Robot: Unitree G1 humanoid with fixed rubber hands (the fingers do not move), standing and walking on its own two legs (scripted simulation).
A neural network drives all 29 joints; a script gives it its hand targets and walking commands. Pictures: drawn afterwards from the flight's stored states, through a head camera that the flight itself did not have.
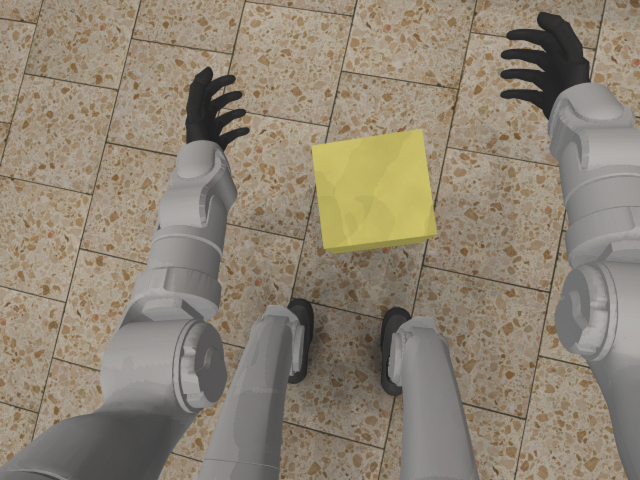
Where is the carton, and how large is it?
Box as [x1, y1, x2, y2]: [311, 129, 436, 253]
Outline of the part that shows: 421,129 311,146 323,247 333,253 418,243 436,234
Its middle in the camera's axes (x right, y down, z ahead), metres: +0.11 -0.09 +0.85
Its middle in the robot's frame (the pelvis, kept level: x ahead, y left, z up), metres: +0.49 -0.01 -0.51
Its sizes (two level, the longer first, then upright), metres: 0.210 0.200 0.250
